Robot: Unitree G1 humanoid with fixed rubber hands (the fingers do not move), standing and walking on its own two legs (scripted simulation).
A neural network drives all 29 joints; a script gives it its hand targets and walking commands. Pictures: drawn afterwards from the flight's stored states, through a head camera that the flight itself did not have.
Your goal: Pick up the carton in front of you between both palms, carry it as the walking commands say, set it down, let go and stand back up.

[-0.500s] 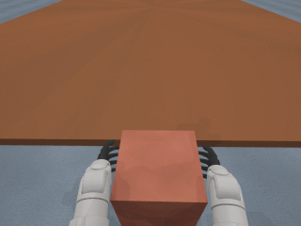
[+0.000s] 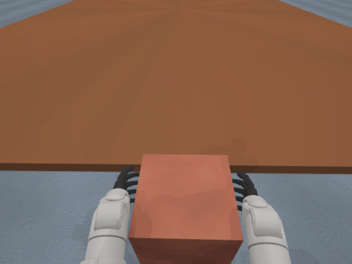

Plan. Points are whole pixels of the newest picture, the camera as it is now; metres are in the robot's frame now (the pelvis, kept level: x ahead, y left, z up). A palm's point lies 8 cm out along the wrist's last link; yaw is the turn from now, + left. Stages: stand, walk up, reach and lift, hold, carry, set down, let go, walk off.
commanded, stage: carry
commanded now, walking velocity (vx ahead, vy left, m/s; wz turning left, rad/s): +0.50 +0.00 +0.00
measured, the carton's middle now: (184, 216) +0.29 +0.00 -0.03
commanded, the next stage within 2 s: none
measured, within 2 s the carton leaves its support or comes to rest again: neither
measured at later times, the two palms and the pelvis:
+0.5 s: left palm (124, 151) +0.40 +0.16 +0.08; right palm (237, 154) +0.41 -0.14 +0.08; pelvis +0.16 +0.01 +0.00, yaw +2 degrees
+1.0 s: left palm (131, 86) +0.71 +0.20 +0.12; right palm (214, 90) +0.69 -0.10 +0.12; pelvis +0.44 +0.06 +0.00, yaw -1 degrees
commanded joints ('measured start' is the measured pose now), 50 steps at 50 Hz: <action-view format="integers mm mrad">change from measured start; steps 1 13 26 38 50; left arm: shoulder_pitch -466 -452 -213 -250 -248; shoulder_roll -945 -855 -866 -727 -764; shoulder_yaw -572 -815 -845 -838 -812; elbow -44 -458 -820 -827 -871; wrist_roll -290 -463 -539 -598 -528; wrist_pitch -23 239 425 516 484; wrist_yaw -232 -111 -30 -30 9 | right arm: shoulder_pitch -558 -435 -279 -219 -351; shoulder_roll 930 839 855 755 735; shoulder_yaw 573 744 856 760 835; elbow -115 -450 -829 -814 -930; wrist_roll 310 439 592 532 637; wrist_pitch -45 206 411 471 473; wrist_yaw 250 127 80 20 64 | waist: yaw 0 -34 22 -34 -19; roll -23 231 -93 151 166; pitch -185 -154 -249 -299 -226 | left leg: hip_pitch -132 158 -675 228 140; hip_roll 81 367 123 461 247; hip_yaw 13 -315 225 -330 273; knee -20 -155 411 -183 -112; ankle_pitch -348 -24 -200 -42 610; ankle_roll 22 212 19 246 115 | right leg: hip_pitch -112 -629 257 -648 -468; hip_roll -111 -66 -369 -139 -59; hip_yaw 24 -220 41 -152 -333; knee -63 312 -175 863 216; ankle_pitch -389 -336 141 -265 121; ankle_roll -27 -6 -162 -27 -14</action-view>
